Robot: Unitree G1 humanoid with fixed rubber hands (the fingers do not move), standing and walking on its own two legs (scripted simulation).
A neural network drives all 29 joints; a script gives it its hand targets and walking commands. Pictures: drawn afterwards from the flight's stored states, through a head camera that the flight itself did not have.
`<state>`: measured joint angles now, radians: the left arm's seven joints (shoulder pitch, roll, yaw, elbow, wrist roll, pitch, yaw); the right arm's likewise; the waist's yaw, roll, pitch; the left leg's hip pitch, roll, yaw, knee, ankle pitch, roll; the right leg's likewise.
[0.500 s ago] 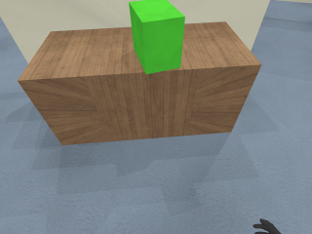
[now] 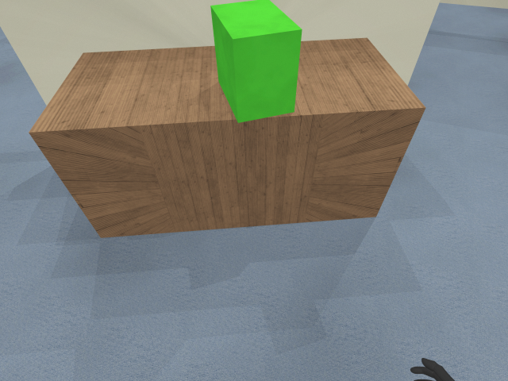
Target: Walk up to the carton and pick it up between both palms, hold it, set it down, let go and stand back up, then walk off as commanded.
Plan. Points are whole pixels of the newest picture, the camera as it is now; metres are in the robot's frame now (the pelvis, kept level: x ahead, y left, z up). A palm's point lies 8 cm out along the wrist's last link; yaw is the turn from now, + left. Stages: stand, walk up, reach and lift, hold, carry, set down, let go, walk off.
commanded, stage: stand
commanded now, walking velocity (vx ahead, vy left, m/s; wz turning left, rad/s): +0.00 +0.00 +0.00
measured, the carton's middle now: (253, 59) +1.10 +0.00 +0.00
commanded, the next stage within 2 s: none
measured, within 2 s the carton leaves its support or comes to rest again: neither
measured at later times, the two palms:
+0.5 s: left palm out of the picture +0.10 +0.30 -0.10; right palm out of the picture +0.12 -0.28 -0.09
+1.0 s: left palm out of the picture +0.10 +0.30 -0.10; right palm out of the picture +0.12 -0.28 -0.09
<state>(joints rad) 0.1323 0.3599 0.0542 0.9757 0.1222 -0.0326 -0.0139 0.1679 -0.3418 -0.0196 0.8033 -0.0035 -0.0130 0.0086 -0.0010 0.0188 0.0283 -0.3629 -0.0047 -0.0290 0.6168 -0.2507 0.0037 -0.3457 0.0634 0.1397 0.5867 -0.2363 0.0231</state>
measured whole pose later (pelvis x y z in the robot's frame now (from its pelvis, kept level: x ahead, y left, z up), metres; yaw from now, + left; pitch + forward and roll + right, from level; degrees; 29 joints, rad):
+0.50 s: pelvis +0.00 +0.00 +0.00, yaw +0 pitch +0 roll -1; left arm 0.13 0.36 0.05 0.98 0.12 -0.03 -0.01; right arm 0.17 -0.34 -0.02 0.80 0.00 -0.01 0.01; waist 0.00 0.02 0.01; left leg -0.36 0.00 -0.03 0.61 -0.25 0.00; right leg -0.35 0.06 0.14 0.58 -0.23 0.02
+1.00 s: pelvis +0.00 +0.00 +0.00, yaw +0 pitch +0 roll -1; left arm 0.13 0.36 0.05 0.99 0.12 -0.03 -0.01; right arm 0.18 -0.34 -0.02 0.81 0.00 -0.01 0.01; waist 0.00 0.02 0.00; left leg -0.36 0.00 -0.03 0.61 -0.24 0.00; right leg -0.35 0.06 0.14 0.58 -0.23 0.02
